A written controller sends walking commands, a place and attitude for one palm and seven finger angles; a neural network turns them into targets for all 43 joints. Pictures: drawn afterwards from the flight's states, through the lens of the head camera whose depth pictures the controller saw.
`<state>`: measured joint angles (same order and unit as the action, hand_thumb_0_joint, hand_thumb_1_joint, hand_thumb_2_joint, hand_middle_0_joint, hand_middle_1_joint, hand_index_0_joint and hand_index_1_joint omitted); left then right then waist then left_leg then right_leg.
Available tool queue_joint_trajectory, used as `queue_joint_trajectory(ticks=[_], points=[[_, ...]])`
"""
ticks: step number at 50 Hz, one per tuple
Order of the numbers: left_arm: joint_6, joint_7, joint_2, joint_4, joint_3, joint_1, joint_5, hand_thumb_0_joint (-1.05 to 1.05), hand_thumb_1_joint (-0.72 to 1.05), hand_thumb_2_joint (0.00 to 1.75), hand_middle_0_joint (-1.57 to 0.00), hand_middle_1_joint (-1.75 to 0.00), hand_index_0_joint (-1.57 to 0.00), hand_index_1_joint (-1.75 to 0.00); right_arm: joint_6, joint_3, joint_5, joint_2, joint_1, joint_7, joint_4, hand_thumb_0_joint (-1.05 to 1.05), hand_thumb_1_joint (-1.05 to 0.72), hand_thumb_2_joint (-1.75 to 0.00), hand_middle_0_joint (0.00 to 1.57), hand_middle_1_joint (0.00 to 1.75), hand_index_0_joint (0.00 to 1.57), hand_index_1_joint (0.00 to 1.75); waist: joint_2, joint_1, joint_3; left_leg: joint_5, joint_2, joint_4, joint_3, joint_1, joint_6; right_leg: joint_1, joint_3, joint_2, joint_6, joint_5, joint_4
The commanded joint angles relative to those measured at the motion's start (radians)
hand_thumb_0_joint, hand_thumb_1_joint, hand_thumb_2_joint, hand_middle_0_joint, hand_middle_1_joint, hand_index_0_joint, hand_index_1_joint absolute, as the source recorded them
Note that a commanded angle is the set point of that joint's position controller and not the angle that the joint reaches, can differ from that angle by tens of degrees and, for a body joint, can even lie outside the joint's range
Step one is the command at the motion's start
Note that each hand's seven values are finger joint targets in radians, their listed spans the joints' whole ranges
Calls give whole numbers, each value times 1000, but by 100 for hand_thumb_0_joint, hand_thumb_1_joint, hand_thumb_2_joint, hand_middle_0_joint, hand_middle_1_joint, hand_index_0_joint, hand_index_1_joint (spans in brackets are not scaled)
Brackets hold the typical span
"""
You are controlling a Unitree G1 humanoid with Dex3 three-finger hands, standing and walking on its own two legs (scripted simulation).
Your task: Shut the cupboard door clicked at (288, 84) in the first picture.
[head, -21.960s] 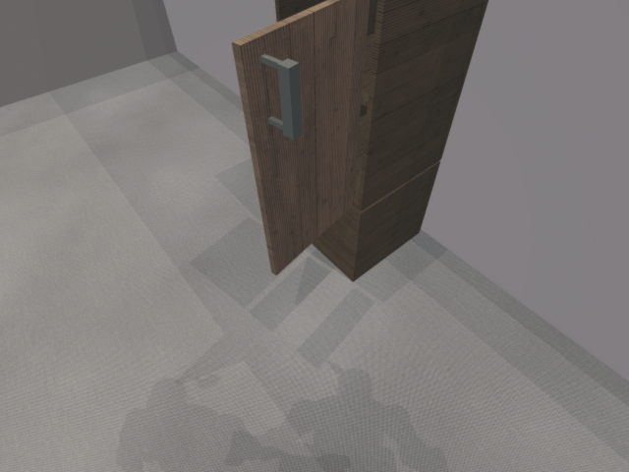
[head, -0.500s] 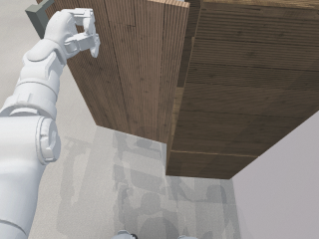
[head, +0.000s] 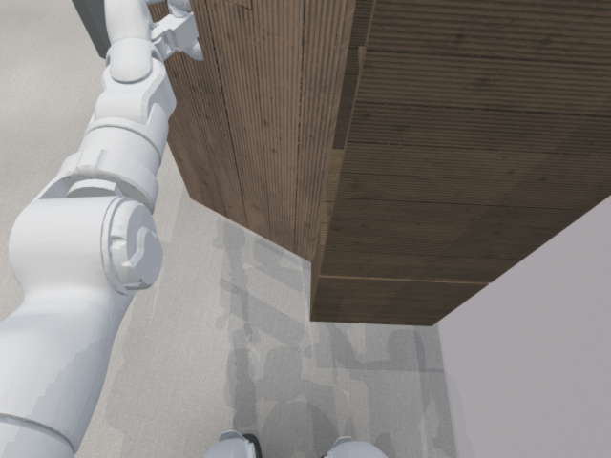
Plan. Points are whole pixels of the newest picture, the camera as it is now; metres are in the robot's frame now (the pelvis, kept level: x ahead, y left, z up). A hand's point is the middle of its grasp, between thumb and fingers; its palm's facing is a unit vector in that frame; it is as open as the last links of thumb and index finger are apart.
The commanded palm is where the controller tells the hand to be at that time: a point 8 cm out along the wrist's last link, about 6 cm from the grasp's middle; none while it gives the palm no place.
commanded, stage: pull the fist back off the door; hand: left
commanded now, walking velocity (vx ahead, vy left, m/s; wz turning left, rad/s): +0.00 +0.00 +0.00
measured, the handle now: out of the picture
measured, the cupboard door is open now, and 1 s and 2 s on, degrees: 62 61 61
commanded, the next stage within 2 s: draw the hand back to the body in 0.66 s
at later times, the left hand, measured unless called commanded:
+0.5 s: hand (170, 84) +0.50 +0.08 +0.18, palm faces +0.02 -1.00 +0.00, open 3.1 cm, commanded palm +0.47 +0.12 +0.19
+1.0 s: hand (143, 113) +0.44 +0.10 +0.20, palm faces +0.04 -1.00 +0.00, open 3.1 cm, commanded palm +0.39 +0.15 +0.20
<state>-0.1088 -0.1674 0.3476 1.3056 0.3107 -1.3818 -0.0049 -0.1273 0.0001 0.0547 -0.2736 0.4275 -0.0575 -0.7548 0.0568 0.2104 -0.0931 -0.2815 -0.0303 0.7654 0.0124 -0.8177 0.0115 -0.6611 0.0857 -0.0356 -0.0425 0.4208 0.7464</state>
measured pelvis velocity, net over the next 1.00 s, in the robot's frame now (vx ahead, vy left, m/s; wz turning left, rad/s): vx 0.01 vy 0.00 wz -0.04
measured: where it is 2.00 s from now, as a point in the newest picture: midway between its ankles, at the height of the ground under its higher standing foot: outside the picture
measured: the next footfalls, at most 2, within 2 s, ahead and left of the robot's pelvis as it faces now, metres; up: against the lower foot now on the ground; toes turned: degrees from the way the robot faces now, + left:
none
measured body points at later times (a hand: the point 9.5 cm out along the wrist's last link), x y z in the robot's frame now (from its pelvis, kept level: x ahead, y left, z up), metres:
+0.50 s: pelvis +0.03 -0.01 +0.02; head +0.06 -0.03 +0.47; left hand +0.50 +0.14 +0.18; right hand +0.04 -0.28 -0.10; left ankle +0.04 +0.11 -0.70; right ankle -0.05 -0.09 -0.70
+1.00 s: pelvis +0.01 +0.00 +0.03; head +0.01 -0.03 +0.48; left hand +0.44 +0.16 +0.20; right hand +0.08 -0.25 -0.10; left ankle +0.04 +0.11 -0.70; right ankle -0.05 -0.09 -0.70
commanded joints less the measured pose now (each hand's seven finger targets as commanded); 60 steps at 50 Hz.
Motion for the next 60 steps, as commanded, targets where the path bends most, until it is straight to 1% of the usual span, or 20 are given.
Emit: queue_joint_trajectory(ticks=[1, 4, 9, 12, 13, 19, 22, 24, 26, 27, 29, 32, 33, 36, 39, 44, 48, 52, 55, 60], points=[[-109, -11, 203, -203, -13, -470, -68, 0, 90, 90, -130, -150, -130, -150, 18, 69, 3, -176, 248, -13, 41, 0, -90, -90, 20, 30, 20, 30, 43, 25, -517, 341, 20, -23, -67, 587, 24, 24, -62, -23, 35, -410, -115], [-76, 72, 259, -189, 46, -420, -7, 0, 90, 90, -130, -150, -130, -150, 47, 71, -22, -181, 238, 9, 70, 0, -90, -90, 20, 30, 20, 30, -61, -7, -506, 301, 35, -65, -31, 501, 35, 198, -85, -22, 45, -529, -146], [-110, 121, 261, -338, 101, -283, 63, 0, 90, 90, -130, -150, -130, -150, 55, 69, -40, -162, 206, 28, 105, 0, -90, -90, 20, 30, 20, 30, -70, -61, -483, 356, 42, -95, 0, 530, 39, 319, -89, -26, 48, -673, -175], [-146, 115, 171, -399, 33, -193, 66, 0, 90, 90, -130, -150, -130, -150, 48, 72, -46, -142, 187, 27, 113, 0, -90, -90, 20, 30, 20, 30, -83, -58, -399, 354, 43, -111, 17, 543, 45, 319, -84, -25, 57, -686, -193], [-145, 112, 199, -403, 64, -132, 56, 0, 90, 90, -130, -150, -130, -150, 47, 75, -48, -146, 179, 26, 106, 0, -90, -90, 20, 30, 20, 30, -77, -81, -387, 360, 43, -111, 18, 552, 44, 311, -88, -25, 58, -700, -192], [-65, 146, 89, -557, -25, 39, 92, 0, 90, 90, -130, -150, -130, -150, 62, 82, -76, -138, 88, 31, 141, 0, -90, -90, 20, 30, 20, 30, -57, -119, -373, 397, 51, -139, 34, 623, 45, 372, -84, -13, 69, -784, -207], [-48, 148, 3, -713, -107, -16, 134, 0, 90, 90, -130, -150, -130, -150, 62, 85, -87, -129, 43, 43, 151, 0, -90, -90, 20, 30, 20, 30, -38, -96, -379, 415, 43, -146, 29, 699, 47, 368, -78, -12, 66, -755, -225], [-56, 138, -7, -821, -112, 14, 146, 0, 90, 90, -130, -150, -130, -150, 47, 84, -89, -126, 3, 49, 155, 0, -90, -90, 20, 30, 20, 30, -13, -122, -405, 448, 43, -149, 18, 764, 43, 364, -72, -17, 54, -738, -224], [-54, 126, -58, -862, -158, 27, 152, 0, 90, 90, -130, -150, -130, -150, 39, 79, -92, -118, -25, 54, 150, 0, -90, -90, 20, 30, 20, 30, -29, -115, -382, 460, 38, -157, 11, 790, 41, 345, -65, -18, 48, -713, -228], [-49, 121, -104, -875, -204, 32, 154, 0, 90, 90, -130, -150, -130, -150, 40, 82, -93, -114, -27, 55, 148, 0, -90, -90, 20, 30, 20, 30, -80, -94, -362, 457, 33, -159, 3, 796, 45, 337, -58, -16, 55, -693, -234], [-21, 108, -91, -838, -184, 99, 145, 0, 90, 90, -130, -150, -130, -150, 39, 76, -96, -116, -64, 58, 144, 0, -90, -90, 20, 30, 20, 30, -83, -121, -318, 424, 37, -169, 5, 778, 42, 325, -63, -13, 56, -676, -237], [30, 83, -67, -727, -177, 10, 131, 0, 90, 90, -130, -150, -130, -150, 61, 63, -98, -119, -80, 69, 125, 0, -90, -90, 20, 30, 20, 30, -168, -90, -207, 300, 42, -191, 2, 702, 44, 299, -71, 2, 67, -574, -266], [41, 77, -55, -698, -160, -13, 126, 0, 90, 90, -130, -150, -130, -150, 63, 56, -103, -115, -101, 70, 131, 0, -90, -90, 20, 30, 20, 30, -146, -98, -192, 274, 46, -198, 4, 690, 43, 282, -80, 6, 67, -557, -271], [52, 65, -44, -627, -146, -41, 126, 0, 90, 90, -130, -150, -130, -150, 73, 45, -98, -108, -121, 76, 134, 0, -90, -90, 20, 30, 20, 30, -102, -108, -213, 244, 48, -203, -3, 688, 34, 286, -80, 12, 49, -491, -268], [11, 69, -48, -605, -143, -54, 132, 0, 90, 90, -130, -150, -130, -150, 68, 37, -92, -103, -123, 75, 141, 0, -90, -90, 20, 30, 20, 30, -64, -112, -265, 261, 45, -198, -9, 705, 28, 293, -78, 12, 37, -480, -253], [-40, 114, 48, -683, -35, 258, 145, 0, 90, 90, -130, -150, -130, -150, 66, 39, -93, -111, -130, 69, 205, 0, -90, -90, 20, 30, 20, 30, -138, -200, -381, 342, 46, -215, 8, 675, 31, 459, -81, 13, 35, -623, -226], [-21, 163, 24, -877, -67, 429, 154, 0, 90, 90, -130, -150, -130, -150, 73, 40, -110, -109, -168, 67, 250, 0, -90, -90, 20, 30, 20, 30, -181, -215, -316, 346, 42, -239, 29, 669, 40, 503, -80, 16, 56, -701, -252], [26, 195, 21, -1097, -100, 458, 189, 0, 90, 90, -130, -150, -130, -150, 69, 41, -124, -107, -218, 86, 265, 0, -90, -90, 20, 30, 20, 30, -152, -206, -227, 290, 36, -260, 36, 711, 49, 479, -85, 12, 71, -614, -305], [53, 207, -1, -1241, -146, 425, 200, 0, 90, 90, -130, -150, -130, -150, 52, 36, -129, -95, -251, 104, 255, 0, -90, -90, 20, 30, 20, 30, -20, -197, -192, 249, 32, -278, 25, 776, 47, 414, -83, 0, 49, -476, -338], [100, 214, 2, -1340, -143, 617, 214, 0, 90, 90, -127, -147, -127, -147, 27, 23, -130, -87, -300, 122, 254, 0, -90, -90, 20, 30, 20, 30, 19, -213, -177, 232, 27, -304, 6, 822, 35, 406, -66, -5, 32, -393, -353]])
